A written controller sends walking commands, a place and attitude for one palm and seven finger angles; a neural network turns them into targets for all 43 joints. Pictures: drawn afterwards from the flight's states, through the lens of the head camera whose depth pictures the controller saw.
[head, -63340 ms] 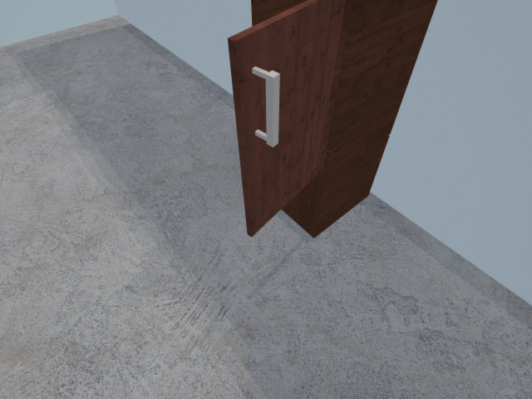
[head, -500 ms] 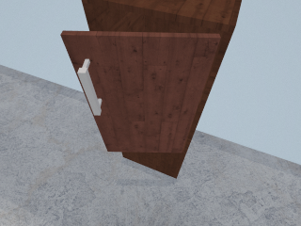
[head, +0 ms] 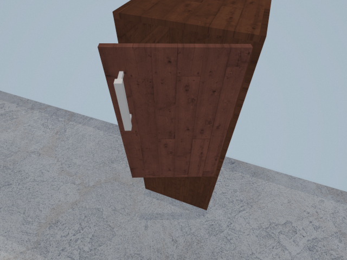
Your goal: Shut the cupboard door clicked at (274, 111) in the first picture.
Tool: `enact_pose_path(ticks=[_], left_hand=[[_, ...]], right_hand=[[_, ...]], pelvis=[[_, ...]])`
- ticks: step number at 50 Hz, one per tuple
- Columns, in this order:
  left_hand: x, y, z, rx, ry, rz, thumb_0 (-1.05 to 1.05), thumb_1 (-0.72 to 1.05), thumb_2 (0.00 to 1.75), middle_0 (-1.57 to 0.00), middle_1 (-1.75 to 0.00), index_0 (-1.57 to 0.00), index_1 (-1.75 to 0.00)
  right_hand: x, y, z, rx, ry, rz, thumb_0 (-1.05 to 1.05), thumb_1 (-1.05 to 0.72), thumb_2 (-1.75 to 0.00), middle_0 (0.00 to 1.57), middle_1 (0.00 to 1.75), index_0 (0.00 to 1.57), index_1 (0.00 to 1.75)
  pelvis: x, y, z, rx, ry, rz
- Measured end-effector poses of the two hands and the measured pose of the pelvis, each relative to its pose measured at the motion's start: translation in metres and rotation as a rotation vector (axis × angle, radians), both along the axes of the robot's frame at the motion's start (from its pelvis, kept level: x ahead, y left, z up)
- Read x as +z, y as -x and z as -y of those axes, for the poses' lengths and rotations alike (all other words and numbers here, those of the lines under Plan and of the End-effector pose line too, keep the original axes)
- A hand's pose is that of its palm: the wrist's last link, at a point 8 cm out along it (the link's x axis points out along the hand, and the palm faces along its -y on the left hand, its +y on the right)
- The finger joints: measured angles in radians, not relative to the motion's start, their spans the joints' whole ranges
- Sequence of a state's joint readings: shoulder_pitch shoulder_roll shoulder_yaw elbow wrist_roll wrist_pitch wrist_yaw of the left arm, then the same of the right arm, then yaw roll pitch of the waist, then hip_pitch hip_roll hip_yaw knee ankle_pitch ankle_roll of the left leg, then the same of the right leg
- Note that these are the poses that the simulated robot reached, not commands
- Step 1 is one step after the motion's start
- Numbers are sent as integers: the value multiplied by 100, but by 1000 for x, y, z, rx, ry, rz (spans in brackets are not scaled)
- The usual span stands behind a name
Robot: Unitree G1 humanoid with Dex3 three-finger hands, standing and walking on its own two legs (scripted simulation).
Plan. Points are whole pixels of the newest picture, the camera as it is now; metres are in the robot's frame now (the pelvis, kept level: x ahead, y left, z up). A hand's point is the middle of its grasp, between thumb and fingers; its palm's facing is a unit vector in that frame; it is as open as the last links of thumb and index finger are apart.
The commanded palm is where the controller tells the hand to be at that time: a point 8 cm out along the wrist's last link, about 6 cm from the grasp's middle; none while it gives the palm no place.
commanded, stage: come to a stop and stand still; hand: left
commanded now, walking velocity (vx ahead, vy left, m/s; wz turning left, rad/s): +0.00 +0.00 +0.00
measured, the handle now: (124, 102) +0.48 +0.16 +0.10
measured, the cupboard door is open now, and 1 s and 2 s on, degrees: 21 21 21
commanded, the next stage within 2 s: look again from close up in 0.24 s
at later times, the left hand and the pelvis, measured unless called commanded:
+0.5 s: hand out of the picture +0.03 +0.20 -0.17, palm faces -0.02 -0.97 -0.23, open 7.4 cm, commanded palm none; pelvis +0.03 +0.00 +0.00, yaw +0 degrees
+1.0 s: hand (90, 237) +0.20 +0.22 -0.10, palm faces +0.23 -0.93 -0.30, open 7.4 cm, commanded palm +0.14 +0.25 -0.06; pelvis +0.04 -0.02 -0.01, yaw +1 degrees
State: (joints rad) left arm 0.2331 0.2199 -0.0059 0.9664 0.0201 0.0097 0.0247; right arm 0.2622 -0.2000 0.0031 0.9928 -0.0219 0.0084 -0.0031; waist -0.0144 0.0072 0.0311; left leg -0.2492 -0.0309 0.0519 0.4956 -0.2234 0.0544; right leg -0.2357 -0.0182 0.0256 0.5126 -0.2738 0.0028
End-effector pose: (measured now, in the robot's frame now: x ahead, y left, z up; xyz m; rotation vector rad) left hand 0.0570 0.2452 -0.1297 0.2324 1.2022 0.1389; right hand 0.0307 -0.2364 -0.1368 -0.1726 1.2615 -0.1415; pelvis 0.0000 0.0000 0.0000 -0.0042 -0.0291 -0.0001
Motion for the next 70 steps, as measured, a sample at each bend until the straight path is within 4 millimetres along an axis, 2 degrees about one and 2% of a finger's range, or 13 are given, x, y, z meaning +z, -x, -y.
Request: enact_pose_path(ticks=[8, 17, 23, 33, 39, 46, 50, 54, 56, 59, 62, 65, 70], left_hand=[[-3, 42, -15, 34, -13, -119, 1, 91, 90, -20, -29, -20, -30], [-5, 56, -8, 55, 7, -203, 1, 91, 90, -20, -29, -20, -30], [-8, 36, 0, 48, 20, -190, 1, 91, 90, -20, -29, -20, -30], [-5, -24, 4, 15, 11, -77, 1, 91, 90, -20, -29, -20, -30], [0, -51, 1, 0, -7, -30, 1, 91, 90, -20, -29, -20, -30], [4, -62, -3, -4, -36, -18, 1, 91, 90, -20, -29, -20, -30], [56, -112, -19, 119, -104, 466, 2, 91, 90, -21, -30, -21, -31], [127, -148, -5, 107, -89, 925, 2, 91, 90, -23, -33, -23, -34], [144, -155, 5, 61, -55, 1093, 1, 91, 90, -25, -36, -25, -36], [138, -149, 19, -31, 32, 1186, 1, 91, 90, -29, -40, -29, -41], [110, -126, 28, -108, 145, 1140, 1, 91, 90, -34, -45, -34, -46], [93, -103, 20, -95, 159, 1069, 1, 90, 90, -40, -51, -40, -52], [113, -83, -2, 28, 56, 1185, 2, 90, 90, -49, -61, -49, -61]], right_hand=[[-1, 16, -2, 6, 5, -74, 1, -91, -90, 20, 30, 21, 30], [4, -6, 10, 18, 35, -74, 1, -91, -90, 20, 30, 21, 30], [7, -36, 16, 30, 49, -33, 1, -91, -90, 20, 30, 21, 30], [12, -79, 23, 42, 57, 41, 1, -91, -90, 20, 30, 21, 30], [12, -87, 28, 42, 58, 43, 1, -91, -90, 20, 30, 21, 30], [11, -84, 37, 29, 64, 17, 1, -91, -90, 20, 30, 21, 30], [14, -94, 45, -4, 115, 246, 1, -90, -90, 20, 30, 21, 30], [5, -119, 49, 13, 56, 451, 1, -90, -90, 20, 30, 21, 30], [-4, -135, 50, 25, 27, 537, 1, -90, -90, 20, 30, 21, 30], [-8, -156, 50, 39, -7, 617, 1, -90, -90, 20, 30, 20, 30], [-3, -168, 51, 74, 2, 664, 2, -90, -90, 20, 30, 21, 30], [4, -176, 54, 117, 32, 709, 2, -90, -90, 20, 30, 21, 30], [10, -183, 51, 153, 64, 738, 2, -90, -90, 20, 30, 21, 30]], pelvis=[[1, 1, -6, 5, -5, -18], [3, -12, -5, 5, -9, -33], [4, -24, -1, 3, -9, -35], [5, -40, 7, -2, -11, -27], [5, -46, 11, -2, -12, -29], [5, -51, 14, -1, -9, -36], [-12, -42, 22, 26, -31, -8], [-32, -45, 29, 52, -70, -43], [-45, -45, 32, 47, -78, -97], [-57, -36, 40, 28, -60, -151], [-65, -25, 49, -1, -62, -177], [-72, -19, 51, 11, -27, -202], [-74, -12, 49, 28, -4, -208]])
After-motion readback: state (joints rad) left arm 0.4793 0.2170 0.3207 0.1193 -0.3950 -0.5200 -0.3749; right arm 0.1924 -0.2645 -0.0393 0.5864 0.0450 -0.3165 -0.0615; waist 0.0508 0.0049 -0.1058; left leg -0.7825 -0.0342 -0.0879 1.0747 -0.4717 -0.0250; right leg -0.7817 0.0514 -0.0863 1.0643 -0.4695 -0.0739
